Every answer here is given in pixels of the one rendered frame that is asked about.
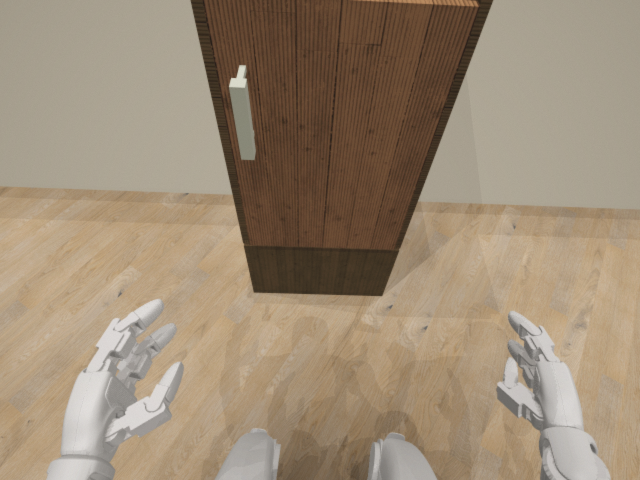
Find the robot left thigh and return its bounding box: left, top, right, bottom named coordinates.
left=215, top=433, right=281, bottom=480

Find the cupboard door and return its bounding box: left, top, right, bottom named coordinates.
left=202, top=0, right=480, bottom=250

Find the handle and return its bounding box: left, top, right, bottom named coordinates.
left=229, top=65, right=256, bottom=160

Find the right robot hand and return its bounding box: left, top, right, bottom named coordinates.
left=497, top=311, right=584, bottom=433

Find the left robot hand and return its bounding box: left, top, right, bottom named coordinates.
left=60, top=299, right=184, bottom=462

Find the left robot forearm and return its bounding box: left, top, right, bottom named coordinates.
left=46, top=455, right=115, bottom=480

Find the right robot forearm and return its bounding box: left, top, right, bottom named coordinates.
left=539, top=426, right=611, bottom=480

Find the robot right thigh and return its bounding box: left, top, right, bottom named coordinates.
left=368, top=438, right=437, bottom=480

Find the robot thigh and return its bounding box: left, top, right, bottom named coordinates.
left=368, top=438, right=437, bottom=480
left=215, top=433, right=281, bottom=480

